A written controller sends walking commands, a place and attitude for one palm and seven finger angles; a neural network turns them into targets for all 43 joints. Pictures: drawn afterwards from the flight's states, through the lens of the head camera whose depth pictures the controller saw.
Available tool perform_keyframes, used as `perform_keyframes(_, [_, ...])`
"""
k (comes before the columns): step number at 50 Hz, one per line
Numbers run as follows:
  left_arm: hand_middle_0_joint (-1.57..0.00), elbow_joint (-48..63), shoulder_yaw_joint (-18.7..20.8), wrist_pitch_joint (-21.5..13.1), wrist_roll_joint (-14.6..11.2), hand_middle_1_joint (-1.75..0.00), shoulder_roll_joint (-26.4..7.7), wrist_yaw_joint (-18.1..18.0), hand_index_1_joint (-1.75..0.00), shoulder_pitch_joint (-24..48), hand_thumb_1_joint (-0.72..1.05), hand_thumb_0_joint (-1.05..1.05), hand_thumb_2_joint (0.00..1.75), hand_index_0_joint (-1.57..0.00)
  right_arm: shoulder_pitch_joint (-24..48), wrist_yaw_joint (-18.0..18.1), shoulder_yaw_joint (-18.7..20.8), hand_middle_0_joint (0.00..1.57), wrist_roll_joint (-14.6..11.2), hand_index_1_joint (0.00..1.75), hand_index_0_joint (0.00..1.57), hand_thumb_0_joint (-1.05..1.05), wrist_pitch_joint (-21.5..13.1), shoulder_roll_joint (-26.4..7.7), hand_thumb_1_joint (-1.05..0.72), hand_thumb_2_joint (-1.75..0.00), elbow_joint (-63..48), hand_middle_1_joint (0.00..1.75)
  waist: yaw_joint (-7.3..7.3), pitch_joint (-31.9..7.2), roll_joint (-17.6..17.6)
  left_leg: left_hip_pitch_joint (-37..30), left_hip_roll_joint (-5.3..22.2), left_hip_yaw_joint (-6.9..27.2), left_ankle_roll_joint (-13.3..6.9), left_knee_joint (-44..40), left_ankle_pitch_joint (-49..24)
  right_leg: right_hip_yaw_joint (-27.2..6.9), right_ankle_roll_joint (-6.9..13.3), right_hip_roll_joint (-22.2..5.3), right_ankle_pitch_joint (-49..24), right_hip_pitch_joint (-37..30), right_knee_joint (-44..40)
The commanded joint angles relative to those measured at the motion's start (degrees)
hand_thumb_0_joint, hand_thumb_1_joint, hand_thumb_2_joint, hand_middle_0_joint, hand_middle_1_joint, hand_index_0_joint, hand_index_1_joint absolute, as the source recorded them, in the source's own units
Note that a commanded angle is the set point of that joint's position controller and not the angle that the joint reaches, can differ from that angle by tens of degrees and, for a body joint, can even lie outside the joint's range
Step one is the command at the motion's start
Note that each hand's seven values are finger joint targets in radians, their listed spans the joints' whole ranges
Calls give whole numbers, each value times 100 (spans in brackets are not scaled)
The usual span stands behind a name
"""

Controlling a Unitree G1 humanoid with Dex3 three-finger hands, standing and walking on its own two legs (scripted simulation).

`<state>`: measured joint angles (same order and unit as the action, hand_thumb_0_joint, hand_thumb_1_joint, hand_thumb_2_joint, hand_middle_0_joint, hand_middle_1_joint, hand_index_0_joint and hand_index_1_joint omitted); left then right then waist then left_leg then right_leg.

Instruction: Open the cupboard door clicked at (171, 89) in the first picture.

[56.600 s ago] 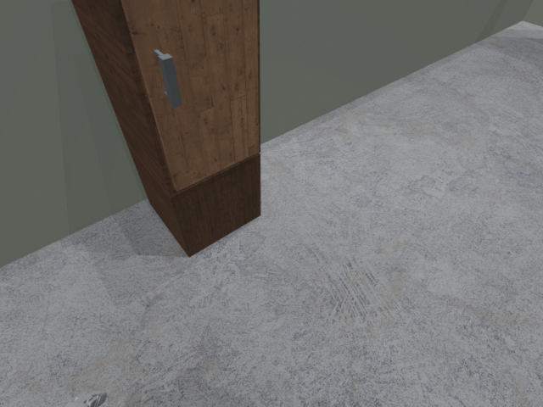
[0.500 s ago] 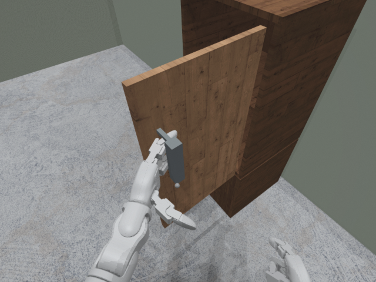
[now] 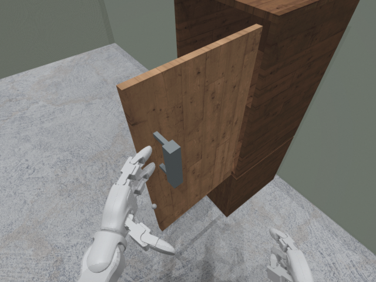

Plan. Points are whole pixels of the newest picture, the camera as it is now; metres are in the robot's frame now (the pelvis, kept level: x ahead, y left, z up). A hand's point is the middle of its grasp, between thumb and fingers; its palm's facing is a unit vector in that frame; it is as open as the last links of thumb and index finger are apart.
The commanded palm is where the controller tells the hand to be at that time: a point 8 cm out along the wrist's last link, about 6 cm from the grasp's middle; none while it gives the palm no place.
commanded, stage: slide the hand sideways off the handle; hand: left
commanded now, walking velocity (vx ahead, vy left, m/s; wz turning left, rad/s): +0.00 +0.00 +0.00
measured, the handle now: (167, 159) +0.35 +0.08 +0.09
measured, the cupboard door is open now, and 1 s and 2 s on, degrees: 93 93 93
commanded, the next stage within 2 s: draw the hand back to the body in 0.52 s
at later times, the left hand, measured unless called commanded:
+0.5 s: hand (129, 222) +0.21 +0.12 +0.08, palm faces -0.05 -1.00 -0.05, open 16.3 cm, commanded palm +0.18 +0.18 +0.09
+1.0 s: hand (102, 220) +0.20 +0.16 +0.11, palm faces -0.03 -1.00 -0.09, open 16.3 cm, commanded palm +0.17 +0.22 +0.12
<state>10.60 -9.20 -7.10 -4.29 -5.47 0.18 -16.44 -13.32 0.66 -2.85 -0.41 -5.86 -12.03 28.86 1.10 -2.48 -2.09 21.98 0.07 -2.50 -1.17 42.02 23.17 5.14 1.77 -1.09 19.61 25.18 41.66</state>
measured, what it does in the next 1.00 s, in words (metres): stands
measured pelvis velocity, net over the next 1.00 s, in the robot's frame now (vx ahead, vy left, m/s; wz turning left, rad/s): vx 0.01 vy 0.00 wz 0.02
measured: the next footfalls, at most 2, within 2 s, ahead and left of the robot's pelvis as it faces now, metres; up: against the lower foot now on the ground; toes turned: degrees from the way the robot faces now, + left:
none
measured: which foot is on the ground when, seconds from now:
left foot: down 0.00-1.00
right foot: down 0.00-1.00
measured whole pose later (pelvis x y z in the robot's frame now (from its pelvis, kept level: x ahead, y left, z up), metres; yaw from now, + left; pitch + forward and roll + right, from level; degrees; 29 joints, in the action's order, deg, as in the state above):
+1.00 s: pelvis +0.01 +0.00 +0.00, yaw +1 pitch +3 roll -1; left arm 21.3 5.8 -5.8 -13.8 -13.3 12.8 -28.6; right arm -14.8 3.7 -3.1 -2.1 -12.5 -13.7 29.4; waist 1.7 -3.9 -3.5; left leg 22.1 0.5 -0.6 -1.0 44.2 25.0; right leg 6.9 1.8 -0.7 21.0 23.9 41.9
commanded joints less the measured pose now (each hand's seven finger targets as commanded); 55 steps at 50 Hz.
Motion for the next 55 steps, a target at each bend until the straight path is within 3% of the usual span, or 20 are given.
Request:
perform_keyframes(1, [-15,1426,177,-434,-116,-30,-129,202,-30,425,-50,0,30,-15,522,62,216,20,-37,30,20,0,-421,-556,-90,-90,-974,30,-76,-750,471,122,-71,324,21,-582,-1052,-323,-34,56,-1088,-661,-595])
perform_keyframes(2, [-15,1593,272,-474,-113,-30,-261,214,-30,604,-50,0,30,-15,496,76,227,20,-39,30,20,0,-448,-575,-90,-90,-964,30,-98,-831,388,94,-73,340,22,-552,-1074,-327,-28,49,-1099,-643,-554])
perform_keyframes(4, [-15,1616,414,-491,-147,-30,-329,272,-30,228,-50,0,30,-15,434,92,244,20,-34,30,20,0,-496,-570,-90,-90,-975,30,-37,-964,349,64,-75,329,22,-502,-1230,-319,-23,56,-1289,-706,-497])
perform_keyframes(14, [-15,1904,698,-626,-371,-30,-564,634,-30,-562,-50,0,30,-15,300,131,275,20,-63,30,20,0,-687,-640,-90,-90,-1051,30,-67,-878,343,264,-80,356,23,-311,-1313,-291,-53,61,-1416,-579,-368])
perform_keyframes(16, [-15,2004,697,-645,-399,-30,-582,693,-30,-560,-50,0,30,-15,316,139,264,20,-62,30,20,0,-726,-648,-90,-90,-1073,30,-74,-842,191,305,-96,357,21,-279,-1293,-303,-48,43,-1368,-553,-351])
perform_keyframes(17, [-15,1966,879,-656,-433,-30,-734,699,-30,-595,-50,0,30,-15,265,155,273,20,-63,30,20,0,-735,-665,-90,-90,-1046,30,-81,-866,385,356,-91,375,20,-253,-1247,-322,-55,47,-1317,-570,-358])
perform_keyframes(25, [-15,2061,1057,-752,-660,-30,-773,940,-30,-1137,-50,0,30,-15,276,197,290,20,-87,30,20,0,-860,-691,-90,-90,-1072,30,-35,-895,254,469,-114,364,23,-132,-1293,-364,-65,41,-1365,-587,-319])
perform_keyframes(26, [-15,2106,1038,-779,-675,-30,-775,963,-30,-965,-50,0,30,-15,259,200,298,20,-98,30,20,0,-880,-703,-90,-90,-1061,30,-110,-852,343,472,-104,380,23,-112,-1265,-350,-84,37,-1354,-512,-314])
perform_keyframes(30, [-15,2094,965,-795,-658,-30,-781,994,-30,-887,-50,0,30,-15,238,222,304,20,-95,30,20,0,-932,-738,-90,-90,-1045,30,-143,-751,292,516,-103,410,17,-66,-1115,-334,-75,55,-1057,-317,-293])
perform_keyframes(32, [-15,2148,1207,-799,-652,-30,-977,944,-30,-953,-50,0,30,-15,234,234,324,20,-104,30,20,0,-944,-737,-90,-90,-1058,30,-63,-860,278,548,-105,412,24,-68,-1065,-376,-68,31,-957,-396,-297])
perform_keyframes(35, [-15,2257,1501,-735,-679,-30,-1202,899,-30,-986,-50,0,30,-15,275,259,310,20,-118,30,20,0,-927,-711,-90,-90,-1034,30,16,-1010,208,453,-99,402,16,-140,-1149,-364,-50,39,-1018,-588,-323])
perform_keyframes(38, [-15,2287,1483,-637,-801,-30,-1060,964,-30,-1048,-50,0,30,-15,322,272,278,20,-154,30,20,0,-943,-675,-90,-90,-1046,30,27,-930,182,348,-89,401,24,-232,-1238,-319,-67,41,-1205,-667,-389])
perform_keyframes(39, [-15,2343,1500,-609,-837,-30,-1092,1006,-30,-993,-50,0,30,-15,345,276,269,20,-162,30,20,0,-959,-690,-90,-90,-1030,30,14,-911,131,298,-88,407,25,-256,-1270,-314,-68,43,-1259,-682,-417])
perform_keyframes(41, [-15,2217,1618,-483,-921,-30,-1162,1093,-30,-1039,-50,0,30,-15,388,299,259,20,-172,30,20,0,-964,-705,-90,-90,-996,30,-2,-742,347,337,-73,417,12,-291,-1198,-321,-97,47,-1180,-682,-522])
perform_keyframes(44, [-15,2268,1684,-338,-1000,-30,-1206,1219,-30,-934,-50,0,30,-15,436,323,228,20,-188,30,20,0,-983,-734,-90,-90,-993,30,12,-582,214,270,-72,434,12,-410,-1044,-295,-89,52,-914,-663,-638])
perform_keyframes(51, [-15,2363,2146,-133,-1197,-30,-1466,1391,-30,-844,-50,0,30,-15,519,366,195,20,-210,30,20,0,-1091,-743,-90,-90,-867,30,76,-647,130,-57,-70,458,11,-574,-1310,-244,-86,63,-1211,-929,-800])
perform_keyframes(55, [-16,2377,2268,-20,-1248,-30,-1597,1518,-30,-587,-36,0,36,-16,594,394,175,20,-226,30,20,0,-1152,-797,-90,-90,-793,30,70,-472,-46,-208,-53,476,5,-711,-1253,-207,-74,90,-1076,-933,-927])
